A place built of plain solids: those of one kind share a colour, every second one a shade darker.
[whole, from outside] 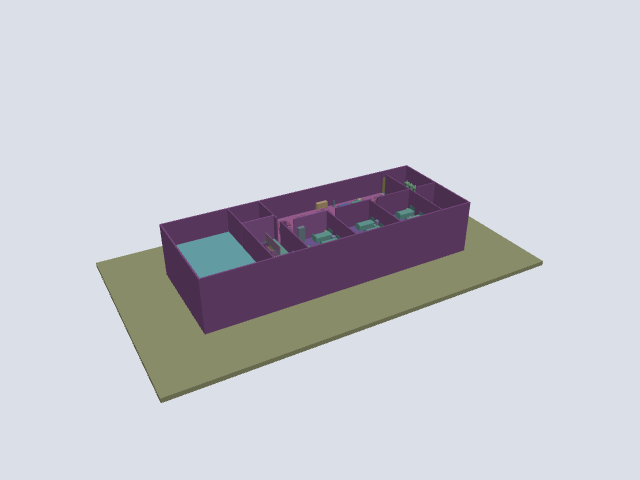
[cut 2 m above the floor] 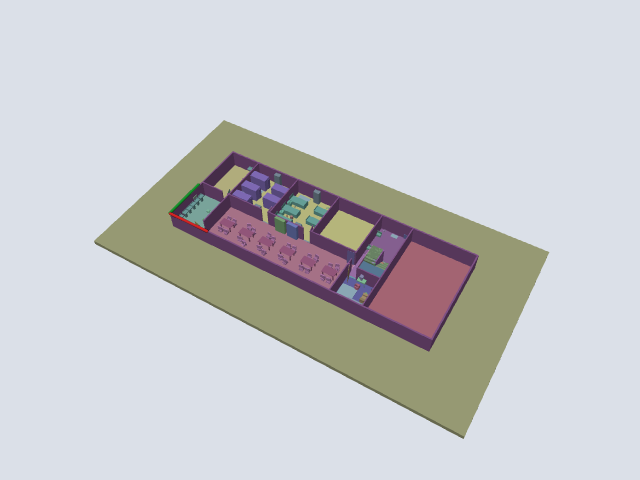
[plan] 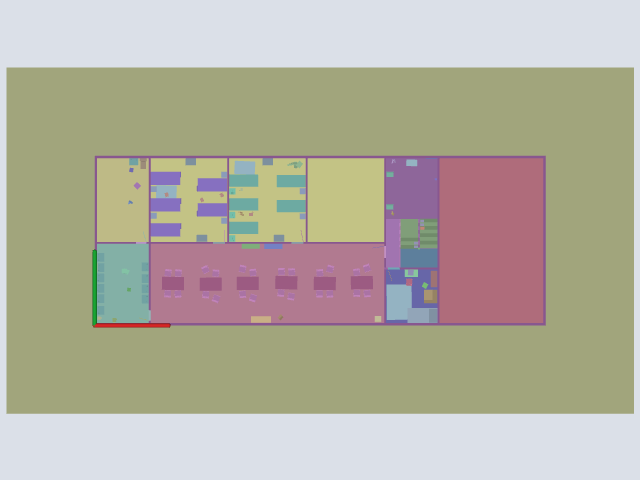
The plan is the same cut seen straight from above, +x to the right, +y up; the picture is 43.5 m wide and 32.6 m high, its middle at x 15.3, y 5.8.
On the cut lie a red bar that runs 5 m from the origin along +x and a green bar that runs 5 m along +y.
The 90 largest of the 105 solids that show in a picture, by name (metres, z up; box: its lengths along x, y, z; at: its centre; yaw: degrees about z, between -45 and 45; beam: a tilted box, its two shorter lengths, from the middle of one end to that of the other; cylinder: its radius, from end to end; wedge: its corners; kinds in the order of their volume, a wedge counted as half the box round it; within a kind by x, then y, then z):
{
 "under_1": {"box": [42.63, 23.52, 0.5], "at": [15.31, 5.76, -0.33]},
 "wall_1": {"box": [0.16, 5.38, 6.25], "at": [0.08, 2.85, 2.83]},
 "wall_2": {"box": [0.16, 5.69, 6.25], "at": [0.08, 8.52, 2.83]},
 "wall_3": {"box": [2.8, 0.13, 6.25], "at": [1.4, 5.61, 2.83]},
 "wall_4": {"box": [0.13, 4.51, 6.25], "at": [3.73, 3.29, 2.83]},
 "wall_5": {"box": [0.13, 5.69, 6.25], "at": [3.73, 8.52, 2.83]},
 "wall_6": {"box": [4.52, 0.13, 6.25], "at": [5.78, 5.61, 2.83]},
 "wall_7": {"box": [0.13, 5.69, 6.25], "at": [9.06, 8.52, 2.83]},
 "wall_8": {"box": [4.52, 0.13, 6.25], "at": [11.11, 5.61, 2.83]},
 "wall_9": {"box": [0.13, 5.69, 6.25], "at": [14.39, 8.52, 2.83]},
 "wall_10": {"box": [30.63, 0.16, 6.25], "at": [15.31, 0.08, 2.83]},
 "wall_11": {"box": [30.63, 0.16, 6.25], "at": [15.31, 11.44, 2.83]},
 "wall_12": {"box": [4.18, 0.13, 2.75], "at": [16.27, 5.61, 4.58]},
 "wall_13": {"box": [5.61, 0.13, 3.2], "at": [16.98, 5.61, 1.3]},
 "wall_14": {"box": [0.13, 3.64, 6.25], "at": [19.73, 1.98, 2.83]},
 "wall_15": {"box": [0.13, 0.65, 6.25], "at": [19.73, 4.25, 2.83]},
 "wall_16": {"box": [0.13, 5.69, 6.25], "at": [19.73, 8.52, 2.83]},
 "wall_17": {"box": [3.75, 0.13, 2.75], "at": [21.54, 3.87, 4.58]},
 "wall_18": {"box": [2.69, 0.13, 3.2], "at": [22.07, 3.87, 1.3]},
 "wall_19": {"box": [0.13, 3.64, 6.25], "at": [23.34, 1.98, 2.83]},
 "wall_20": {"box": [0.13, 7.43, 6.25], "at": [23.34, 7.64, 2.83]},
 "wall_21": {"box": [0.16, 11.2, 6.25], "at": [30.55, 5.76, 2.83]},
 "floor_room_1": {"box": [5.2, 5.69, 0.5], "at": [6.4, 8.52, -0.25]},
 "floor_room_2": {"box": [5.2, 5.69, 0.5], "at": [11.73, 8.52, -0.25]},
 "floor_room_3": {"box": [5.2, 5.69, 0.5], "at": [17.06, 8.52, -0.25]},
 "floor_hub_1": {"box": [15.86, 5.38, 0.5], "at": [11.73, 2.85, -0.25]},
 "floor_next_1": {"box": [7.06, 11.2, 0.5], "at": [26.94, 5.76, -0.25]},
 "stair_core_1": {"box": [1.2, 2.02, 2.08], "at": [21.37, 6.22, 0.74]},
 "stair_core_2": {"box": [1.2, 1.77, 2.26], "at": [21.37, 6.34, 0.83]},
 "stair_core_3": {"box": [1.2, 1.52, 2.43], "at": [21.37, 6.47, 0.92]},
 "stair_core_4": {"box": [1.2, 1.27, 2.61], "at": [21.37, 6.59, 1.01]},
 "stair_core_5": {"box": [1.2, 0.27, 3.32], "at": [21.37, 7.09, 1.36]},
 "stair_core_6": {"box": [1.2, 0.27, 1.72], "at": [22.68, 5.37, 0.56]},
 "stair_core_7": {"box": [1.2, 0.52, 1.54], "at": [22.68, 5.49, 0.47]},
 "stair_core_8": {"box": [1.2, 0.77, 1.37], "at": [22.68, 5.62, 0.38]},
 "stair_core_9": {"box": [1.2, 1.02, 1.19], "at": [22.68, 5.74, 0.29]},
 "stair_core_10": {"box": [1.2, 1.27, 1.01], "at": [22.68, 5.87, 0.21]},
 "stair_core_11": {"box": [1.2, 1.52, 0.83], "at": [22.68, 5.99, 0.12]},
 "stair_core_12": {"box": [1.2, 1.77, 0.66], "at": [22.68, 6.12, 0.03]},
 "stair_core_13": {"box": [1.2, 2.02, 0.48], "at": [22.68, 6.24, -0.06]},
 "bunk_1": {"box": [2.0, 0.91, 1.62], "at": [4.81, 6.49, 0.81]},
 "bunk_2": {"box": [2.0, 0.91, 1.62], "at": [4.81, 8.19, 0.81]},
 "bunk_3": {"box": [2.0, 0.91, 1.62], "at": [4.81, 9.98, 0.81]},
 "bunk_4": {"box": [2.0, 0.91, 1.62], "at": [7.99, 7.84, 0.81]},
 "bunk_5": {"box": [2.0, 0.91, 1.62], "at": [7.99, 9.54, 0.81]},
 "upper_floor_hub_1": {"box": [15.86, 5.38, 0.16], "at": [11.73, 2.85, 3.12]},
 "upper_floor_next_1": {"box": [7.06, 11.2, 0.16], "at": [26.94, 5.76, 3.12]},
 "floor_wc_1": {"box": [3.51, 5.69, 0.5], "at": [1.92, 8.52, -0.25]},
 "upper_floor_room_1": {"box": [5.2, 5.69, 0.16], "at": [11.73, 8.52, 3.12]},
 "upper_floor_room_2": {"box": [5.2, 5.69, 0.16], "at": [17.06, 8.52, 3.12]},
 "floor_wash_1": {"box": [3.51, 5.38, 0.5], "at": [1.92, 2.85, -0.25]},
 "floor_lobby_1": {"box": [0.98, 3.3, 0.5], "at": [20.28, 5.58, -0.25]},
 "floor_lobby_2": {"box": [3.49, 4.13, 0.5], "at": [21.54, 9.29, -0.25]},
 "iron_single_1": {"box": [1.96, 0.89, 0.53], "at": [4.79, 6.5, 3.47]},
 "iron_single_2": {"box": [1.96, 0.83, 0.53], "at": [10.12, 6.53, 3.47]},
 "iron_single_3": {"box": [1.96, 0.83, 0.53], "at": [10.12, 6.63, 0.27]},
 "iron_single_4": {"box": [1.96, 0.83, 0.53], "at": [10.12, 8.23, 0.27]},
 "iron_single_5": {"box": [1.96, 0.83, 0.53], "at": [10.12, 9.83, 0.27]},
 "iron_single_6": {"box": [1.96, 0.83, 0.53], "at": [13.34, 8.1, 0.27]},
 "iron_single_7": {"box": [1.96, 0.83, 0.53], "at": [13.34, 9.8, 0.27]},
 "iron_single_8": {"box": [1.96, 0.89, 0.53], "at": [15.45, 6.5, 3.47]},
 "floor_induna_1": {"box": [3.49, 3.64, 0.5], "at": [21.54, 1.98, -0.25]},
 "stair_core_landing_1": {"box": [2.51, 1.3, 1.9], "at": [22.03, 4.58, 0.65]},
 "locker_1": {"box": [0.72, 0.47, 1.72], "at": [6.52, 11.11, 0.86]},
 "locker_2": {"box": [0.72, 0.47, 1.72], "at": [7.28, 5.92, 0.86]},
 "locker_3": {"box": [0.72, 0.47, 1.72], "at": [11.75, 11.11, 0.86]},
 "locker_4": {"box": [0.72, 0.47, 1.72], "at": [12.51, 5.92, 0.86]},
 "locker_5": {"box": [0.73, 0.47, 1.73], "at": [17.64, 5.91, 4.07]},
 "fixture_breast_hub_1": {"box": [1.24, 0.35, 2.95], "at": [12.13, 5.36, 1.43]},
 "fixture_breast_hub0~_1": {"box": [1.24, 0.34, 2.95], "at": [10.6, 5.37, 1.43]},
 "child_bed_1": {"box": [2.06, 1.06, 0.4], "at": [22.27, 0.66, 0.38]},
 "child_bed_2": {"box": [0.55, 0.96, 0.2], "at": [22.98, 0.66, 0.58]},
 "sideboard_1": {"box": [1.35, 0.45, 0.71], "at": [11.29, 0.4, 0.51]},
 "sideboard_2": {"box": [1.35, 0.45, 0.71], "at": [12.1, 0.4, 3.71]},
 "rug_1": {"box": [1.4, 0.9, 0.08], "at": [4.86, 9.06, -0.03], "yaw": -1.3},
 "rug_2": {"box": [1.4, 0.9, 0.08], "at": [10.19, 10.71, -0.03], "yaw": -2.5},
 "rug_3": {"box": [1.7, 2.4, 0.08], "at": [20.68, 1.57, -0.03], "yaw": 0.1},
 "upper_floor_landing_1": {"box": [0.98, 3.3, 0.16], "at": [20.28, 5.58, 3.12]},
 "armchair_club_1": {"box": [0.9, 0.92, 0.35], "at": [22.8, 1.96, 0.24]},
 "armchair_club_2": {"box": [0.33, 0.92, 0.38], "at": [23.1, 1.96, 0.61]},
 "stair_core_pan_1": {"box": [0.08, 1.3, 2.85], "at": [20.73, 4.58, 1.13]},
 "stair_core_guard_1": {"box": [0.08, 3.3, 0.95], "at": [20.73, 5.58, 3.68]},
 "dining_table_1": {"box": [1.5, 0.9, 0.031], "at": [5.32, 2.85, 0.73], "yaw": -1.1},
 "dining_table_2": {"box": [1.5, 0.9, 0.031], "at": [7.88, 2.8, 0.73], "yaw": 0.6},
 "dining_table_3": {"box": [1.5, 0.9, 0.031], "at": [10.4, 2.85, 0.73]},
 "bedside_table_1": {"box": [0.41, 0.44, 0.53], "at": [9.34, 5.9, 0.27]},
 "clothes_rail_1": {"box": [0.44, 1.13, 0.12], "at": [23.04, 3.15, 0.06]},
 "small_desk_1": {"box": [0.9, 0.5, 0.13], "at": [21.51, 3.54, 0.68]},
 "leaf_hub_door_1": {"box": [0.81, 0.035, 1.99], "at": [19.26, 5.32, 1.0], "yaw": 8.0},
 "leaf_wash_door_1": {"box": [0.72, 0.035, 1.99], "at": [3.31, 0.36, 4.2], "yaw": -6.0}
}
